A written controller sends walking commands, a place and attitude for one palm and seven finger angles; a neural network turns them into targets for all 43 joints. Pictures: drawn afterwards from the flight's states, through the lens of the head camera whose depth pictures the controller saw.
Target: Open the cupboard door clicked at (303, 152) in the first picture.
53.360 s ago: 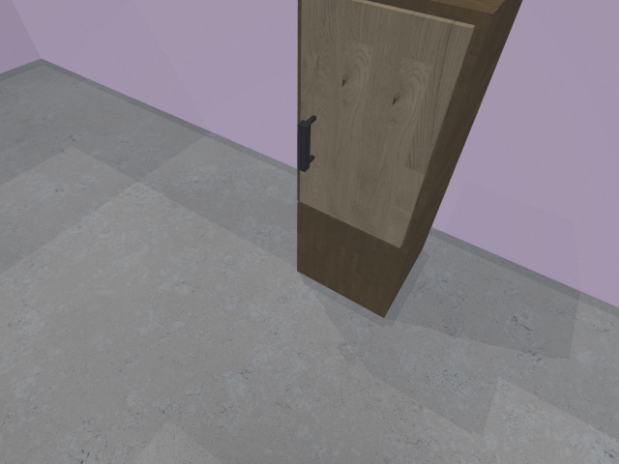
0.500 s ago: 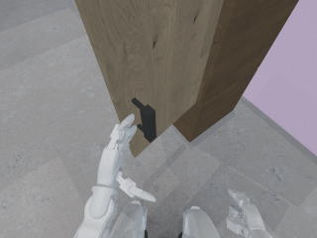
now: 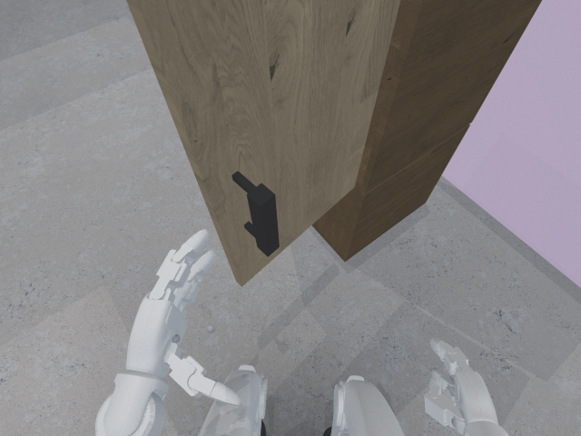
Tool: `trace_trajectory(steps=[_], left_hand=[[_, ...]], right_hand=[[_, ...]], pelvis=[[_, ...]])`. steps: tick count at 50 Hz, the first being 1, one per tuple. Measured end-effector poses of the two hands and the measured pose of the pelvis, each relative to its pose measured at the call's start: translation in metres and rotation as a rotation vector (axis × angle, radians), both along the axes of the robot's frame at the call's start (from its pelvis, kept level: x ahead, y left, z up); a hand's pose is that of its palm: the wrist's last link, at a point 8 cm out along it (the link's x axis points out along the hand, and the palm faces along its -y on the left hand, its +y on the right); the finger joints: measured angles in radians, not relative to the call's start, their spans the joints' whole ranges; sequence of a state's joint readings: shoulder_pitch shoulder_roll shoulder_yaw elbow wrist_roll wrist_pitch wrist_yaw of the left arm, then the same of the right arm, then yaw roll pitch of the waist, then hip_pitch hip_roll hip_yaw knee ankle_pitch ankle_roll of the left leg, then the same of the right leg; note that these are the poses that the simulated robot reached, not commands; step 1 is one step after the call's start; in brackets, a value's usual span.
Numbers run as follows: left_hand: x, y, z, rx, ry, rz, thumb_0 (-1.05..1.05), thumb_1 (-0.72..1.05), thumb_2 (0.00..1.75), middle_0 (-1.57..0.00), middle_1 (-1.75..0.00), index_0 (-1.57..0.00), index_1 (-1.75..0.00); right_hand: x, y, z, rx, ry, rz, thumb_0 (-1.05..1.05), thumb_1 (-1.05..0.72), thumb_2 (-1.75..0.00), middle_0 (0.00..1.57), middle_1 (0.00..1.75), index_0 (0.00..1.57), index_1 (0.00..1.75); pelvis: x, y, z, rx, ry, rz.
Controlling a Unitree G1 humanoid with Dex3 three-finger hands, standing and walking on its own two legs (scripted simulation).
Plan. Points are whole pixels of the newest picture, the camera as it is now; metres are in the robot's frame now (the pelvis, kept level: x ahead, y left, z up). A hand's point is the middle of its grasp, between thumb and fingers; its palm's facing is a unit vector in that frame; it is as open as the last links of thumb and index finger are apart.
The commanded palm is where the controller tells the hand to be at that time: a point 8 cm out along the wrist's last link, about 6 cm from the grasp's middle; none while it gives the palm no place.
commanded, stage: draw the hand back to the body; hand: left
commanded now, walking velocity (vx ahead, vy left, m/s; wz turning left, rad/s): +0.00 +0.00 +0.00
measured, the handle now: (255, 214) +0.40 +0.08 +0.05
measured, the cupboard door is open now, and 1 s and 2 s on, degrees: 98 98 98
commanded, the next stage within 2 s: step back with the hand held close in 1.58 s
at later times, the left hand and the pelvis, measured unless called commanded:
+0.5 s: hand (121, 324) +0.22 +0.17 +0.14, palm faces -0.07 -1.00 -0.07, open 16.2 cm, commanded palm +0.20 +0.23 +0.16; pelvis +0.02 +0.01 +0.06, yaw +0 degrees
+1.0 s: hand out of the picture +0.24 +0.25 +0.25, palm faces +0.32 -0.86 -0.40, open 11.5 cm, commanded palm +0.19 +0.30 +0.27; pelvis +0.05 +0.02 +0.13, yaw +0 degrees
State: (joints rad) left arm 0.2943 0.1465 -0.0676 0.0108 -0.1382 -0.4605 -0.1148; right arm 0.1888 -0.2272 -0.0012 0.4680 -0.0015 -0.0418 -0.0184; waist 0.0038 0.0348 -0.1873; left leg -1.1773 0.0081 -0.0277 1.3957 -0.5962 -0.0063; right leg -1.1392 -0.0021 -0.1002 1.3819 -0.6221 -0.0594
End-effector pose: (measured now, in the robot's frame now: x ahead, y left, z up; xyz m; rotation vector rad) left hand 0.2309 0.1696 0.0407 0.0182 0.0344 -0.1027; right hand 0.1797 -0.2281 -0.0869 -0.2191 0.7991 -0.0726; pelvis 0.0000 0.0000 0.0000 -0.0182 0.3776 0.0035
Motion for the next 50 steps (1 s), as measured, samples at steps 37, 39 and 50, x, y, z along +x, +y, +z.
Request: trace_trajectory(steps=[37, 39, 50], left_hand=[[-0.036, 0.089, 0.159, 0.338, 0.126, 0.292, -0.01, -0.18, 0.43, -0.16, -0.30, -0.17, -0.30], [-0.036, 0.095, 0.169, 0.354, 0.114, 0.325, -0.01, -0.12, 0.46, -0.17, -0.30, -0.17, -0.30], [-0.030, 0.121, 0.227, 0.410, -0.027, 0.437, -0.01, 0.26, 0.62, -0.18, -0.30, -0.19, -0.30]], right_hand=[[0.023, 0.029, 0.128, -0.005, -0.145, -0.052, 0.01, -0.90, -0.90, 0.20, 0.30, 0.20, 0.29], [0.025, 0.033, 0.131, 0.000, -0.144, -0.038, 0.01, -0.90, -0.90, 0.20, 0.30, 0.20, 0.29], [0.041, 0.041, 0.145, 0.025, -0.162, 0.011, 0.01, -0.90, -0.90, 0.20, 0.30, 0.20, 0.30]], pelvis=[[0.036, 0.021, 0.107, 0.000, -0.274, 0.001], [0.039, 0.022, 0.113, 0.001, -0.295, 0.003], [0.048, 0.023, 0.133, 0.008, -0.384, -0.001]])
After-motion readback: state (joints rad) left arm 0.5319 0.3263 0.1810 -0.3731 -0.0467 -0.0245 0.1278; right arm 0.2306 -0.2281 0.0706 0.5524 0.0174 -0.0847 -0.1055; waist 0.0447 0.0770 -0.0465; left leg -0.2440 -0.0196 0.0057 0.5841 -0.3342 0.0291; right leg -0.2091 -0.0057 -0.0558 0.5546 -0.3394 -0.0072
